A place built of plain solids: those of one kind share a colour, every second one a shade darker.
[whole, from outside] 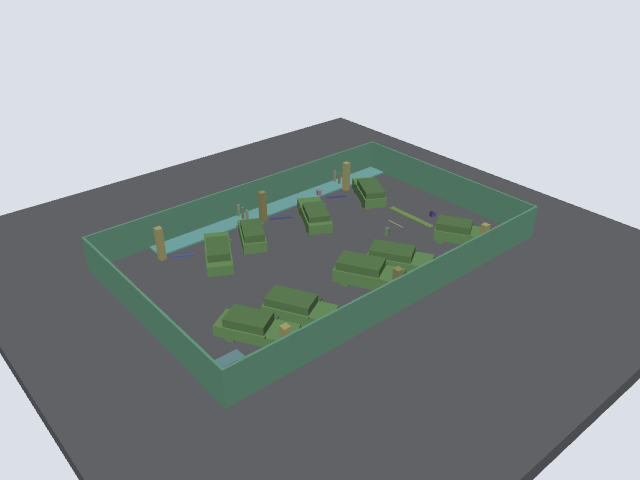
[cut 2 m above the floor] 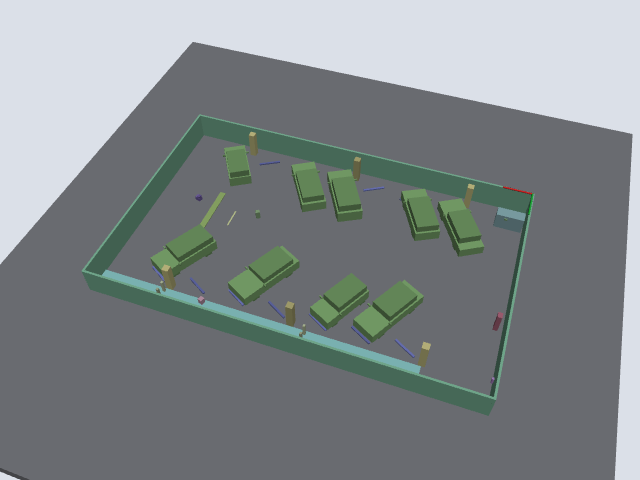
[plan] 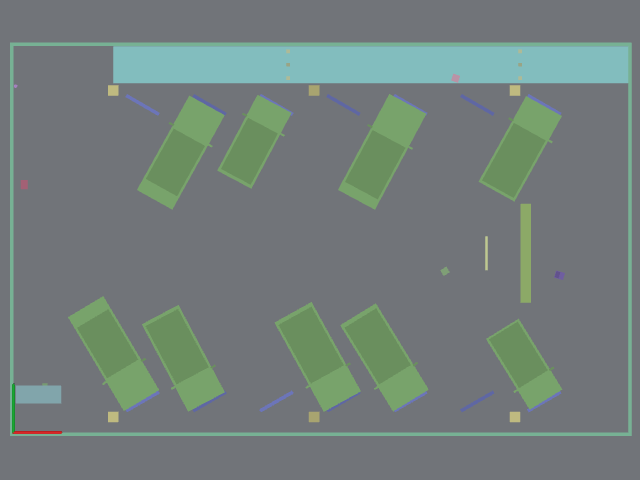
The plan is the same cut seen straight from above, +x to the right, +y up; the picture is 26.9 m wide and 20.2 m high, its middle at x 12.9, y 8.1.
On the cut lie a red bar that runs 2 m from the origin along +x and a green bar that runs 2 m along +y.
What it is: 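A basement car park deck of the 2000s; 25.9 x 16.3 m, 2.40 m to the soffit, a drive aisle of 4.77 m, bays of 2.44 x 4.8 m, columns of 0.45 m, a walkway of 1.57 m with a kerb of about 0.12 m, a stair door of 0.92 x 2.1 m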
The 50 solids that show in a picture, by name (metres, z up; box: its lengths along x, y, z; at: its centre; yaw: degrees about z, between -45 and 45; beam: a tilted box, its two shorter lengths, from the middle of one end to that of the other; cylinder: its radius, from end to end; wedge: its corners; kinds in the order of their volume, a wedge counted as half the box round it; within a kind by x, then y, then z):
{
 "car_1": {"box": [1.54, 2.47, 0.53], "at": [3.97, 3.74, 1.15], "yaw": 30.8},
 "car_2": {"box": [1.74, 4.61, 0.7], "at": [4.21, 3.32, 0.53], "yaw": 30.8},
 "car_3": {"box": [1.51, 2.43, 0.54], "at": [6.81, 11.36, 1.16], "yaw": -29.0},
 "car_4": {"box": [1.55, 2.78, 0.52], "at": [6.89, 3.61, 1.19], "yaw": 27.9},
 "car_5": {"box": [1.71, 4.55, 0.71], "at": [7.04, 11.78, 0.53], "yaw": -29.0},
 "car_6": {"box": [1.75, 4.17, 0.75], "at": [7.15, 3.12, 0.56], "yaw": 27.9},
 "car_7": {"box": [1.43, 2.44, 0.53], "at": [9.93, 11.84, 1.21], "yaw": -27.9},
 "car_8": {"box": [1.63, 3.62, 0.76], "at": [10.14, 12.24, 0.56], "yaw": -27.9},
 "car_9": {"box": [1.59, 2.83, 0.56], "at": [12.53, 3.68, 1.33], "yaw": 29.0},
 "car_10": {"box": [1.79, 4.3, 0.87], "at": [12.8, 3.18, 0.62], "yaw": 29.0},
 "car_11": {"box": [1.57, 2.48, 0.45], "at": [15.22, 11.27, 1.13], "yaw": -28.2},
 "car_12": {"box": [1.57, 2.8, 0.51], "at": [15.33, 3.62, 1.2], "yaw": 31.5},
 "car_13": {"box": [1.77, 4.59, 0.72], "at": [15.52, 11.81, 0.54], "yaw": -28.2},
 "car_14": {"box": [1.77, 4.26, 0.76], "at": [15.61, 3.16, 0.56], "yaw": 31.5},
 "car_15": {"box": [1.53, 2.77, 0.49], "at": [21.06, 11.45, 1.19], "yaw": -29.1},
 "car_16": {"box": [1.42, 2.41, 0.54], "at": [21.25, 3.27, 1.23], "yaw": 31.7},
 "car_17": {"box": [1.73, 4.12, 0.76], "at": [21.33, 11.94, 0.56], "yaw": -29.1},
 "car_18": {"box": [1.62, 3.5, 0.78], "at": [21.49, 2.87, 0.57], "yaw": 31.7},
 "wall_1": {"box": [0.15, 16.56, 2.48], "at": [-0.07, 8.13, 1.19]},
 "wall_2": {"box": [26.17, 0.15, 2.48], "at": [12.94, -0.07, 1.19]},
 "wall_3": {"box": [26.17, 0.15, 2.48], "at": [12.94, 16.34, 1.19]},
 "wall_4": {"box": [0.15, 16.56, 2.48], "at": [25.95, 8.13, 1.19]},
 "walkway_1": {"box": [21.67, 1.57, 0.17], "at": [15.04, 15.47, 0.04]},
 "column_1": {"box": [0.45, 0.45, 2.45], "at": [4.2, 0.65, 1.18]},
 "column_2": {"box": [0.45, 0.45, 2.45], "at": [4.2, 14.39, 1.18]},
 "column_3": {"box": [0.45, 0.45, 2.45], "at": [12.65, 0.65, 1.18]},
 "column_4": {"box": [0.45, 0.45, 2.45], "at": [12.65, 14.39, 1.18]},
 "column_5": {"box": [0.45, 0.45, 2.45], "at": [21.1, 0.65, 1.18]},
 "column_6": {"box": [0.45, 0.45, 2.45], "at": [21.1, 14.39, 1.18]},
 "bike_hold_1": {"box": [1.92, 0.76, 1.29], "at": [1.05, 1.6, 0.59]},
 "wheelstop_1": {"box": [1.6, 0.15, 0.15], "at": [5.43, 1.31, 0.03], "yaw": 30.0},
 "wheelstop_2": {"box": [1.6, 0.15, 0.15], "at": [5.43, 13.78, 0.03], "yaw": -30.0},
 "wheelstop_3": {"box": [1.6, 0.15, 0.15], "at": [8.25, 1.31, 0.03], "yaw": 30.0},
 "wheelstop_4": {"box": [1.6, 0.15, 0.15], "at": [8.25, 13.78, 0.03], "yaw": -30.0},
 "wheelstop_5": {"box": [1.6, 0.15, 0.15], "at": [11.07, 1.31, 0.03], "yaw": 30.0},
 "wheelstop_6": {"box": [1.6, 0.15, 0.15], "at": [11.07, 13.78, 0.03], "yaw": -30.0},
 "wheelstop_7": {"box": [1.6, 0.15, 0.15], "at": [13.89, 1.31, 0.03], "yaw": 30.0},
 "wheelstop_8": {"box": [1.6, 0.15, 0.15], "at": [13.89, 13.78, 0.03], "yaw": -30.0},
 "wheelstop_9": {"box": [1.6, 0.15, 0.15], "at": [16.7, 1.31, 0.03], "yaw": 30.0},
 "wheelstop_10": {"box": [1.6, 0.15, 0.15], "at": [16.7, 13.78, 0.03], "yaw": -30.0},
 "wheelstop_11": {"box": [1.6, 0.15, 0.15], "at": [19.52, 1.31, 0.03], "yaw": 30.0},
 "wheelstop_12": {"box": [1.6, 0.15, 0.15], "at": [19.52, 13.78, 0.03], "yaw": -30.0},
 "wheelstop_13": {"box": [1.6, 0.15, 0.15], "at": [22.34, 1.31, 0.03], "yaw": 30.0},
 "wheelstop_14": {"box": [1.6, 0.15, 0.15], "at": [22.34, 13.78, 0.03], "yaw": -30.0},
 "hump_1": {"box": [0.44, 4.17, 0.11], "at": [21.56, 7.54, 0.01]},
 "pay_station_1": {"box": [0.3, 0.4, 1.5], "at": [0.45, 10.43, 0.7]},
 "wet_floor_sign_1": {"box": [0.31, 0.28, 0.65], "at": [18.16, 6.79, 0.27], "yaw": 32.5},
 "waste_bin_1": {"box": [0.31, 0.31, 0.45], "at": [18.61, 14.91, 0.3], "yaw": -17.9},
 "mop_bucket_1": {"box": [0.39, 0.31, 0.34], "at": [22.98, 6.62, 0.12], "yaw": -16.0},
 "cable_cover_1": {"box": [0.11, 1.44, 0.07], "at": [19.91, 7.54, -0.02]}
}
